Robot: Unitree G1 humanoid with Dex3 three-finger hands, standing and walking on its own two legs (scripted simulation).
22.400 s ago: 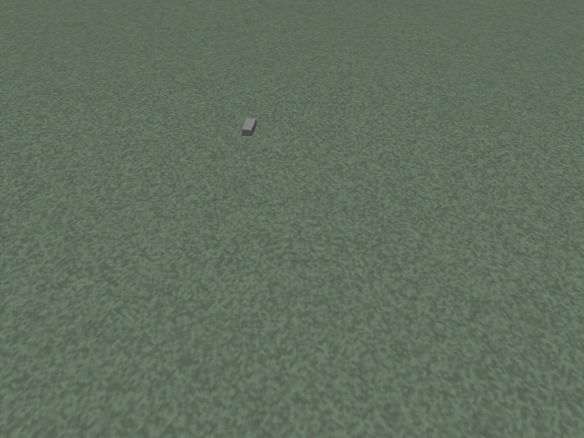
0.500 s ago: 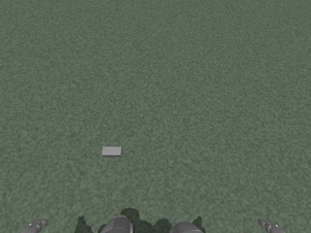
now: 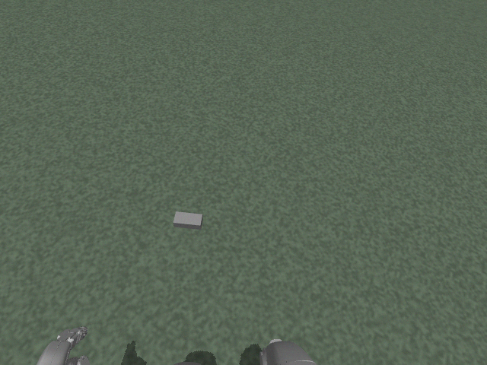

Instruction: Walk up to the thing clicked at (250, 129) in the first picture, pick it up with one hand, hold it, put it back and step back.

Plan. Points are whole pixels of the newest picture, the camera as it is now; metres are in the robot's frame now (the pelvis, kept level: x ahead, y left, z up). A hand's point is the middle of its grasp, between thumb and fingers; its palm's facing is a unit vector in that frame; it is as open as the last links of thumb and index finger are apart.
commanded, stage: walk up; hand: left
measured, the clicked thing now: (188, 220) +0.75 +0.21 -0.74
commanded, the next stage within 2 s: stand in 0.96 s
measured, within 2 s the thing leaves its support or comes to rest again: neither
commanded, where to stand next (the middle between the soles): +0.35 -0.02 m, yaw -2 degrees
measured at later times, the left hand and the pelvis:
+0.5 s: hand out of the picture +0.03 +0.24 -0.14, palm faces +0.00 -0.94 -0.34, open 7.4 cm; pelvis -0.04 -0.02 +0.01, yaw -1 degrees
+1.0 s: hand out of the picture +0.08 +0.23 -0.14, palm faces +0.01 -0.94 -0.33, open 7.4 cm; pelvis -0.02 -0.02 +0.02, yaw -1 degrees
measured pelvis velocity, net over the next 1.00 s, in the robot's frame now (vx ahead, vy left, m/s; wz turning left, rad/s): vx -0.02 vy -0.02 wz -0.01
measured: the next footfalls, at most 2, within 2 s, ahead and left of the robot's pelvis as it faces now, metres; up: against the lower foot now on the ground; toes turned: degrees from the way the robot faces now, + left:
right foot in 0.16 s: -0.02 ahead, -0.16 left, +0.00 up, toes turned +0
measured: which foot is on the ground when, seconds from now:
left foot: down 0.00-1.00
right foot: up 0.00-0.14, down 0.16-1.00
